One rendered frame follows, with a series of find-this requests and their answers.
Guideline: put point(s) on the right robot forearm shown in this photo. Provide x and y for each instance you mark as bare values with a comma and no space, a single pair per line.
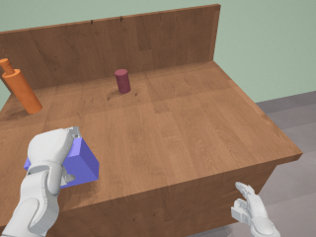
261,226

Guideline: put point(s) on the right robot hand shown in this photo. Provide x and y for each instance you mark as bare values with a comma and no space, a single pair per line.
244,211

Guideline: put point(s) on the left robot hand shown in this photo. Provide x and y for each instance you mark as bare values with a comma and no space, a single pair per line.
54,146

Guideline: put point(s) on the table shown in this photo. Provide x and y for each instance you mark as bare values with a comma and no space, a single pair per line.
170,151

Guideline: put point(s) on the sponge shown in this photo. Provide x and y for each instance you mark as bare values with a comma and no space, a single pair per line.
80,162

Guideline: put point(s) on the left robot forearm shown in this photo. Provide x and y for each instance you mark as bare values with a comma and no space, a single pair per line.
38,208

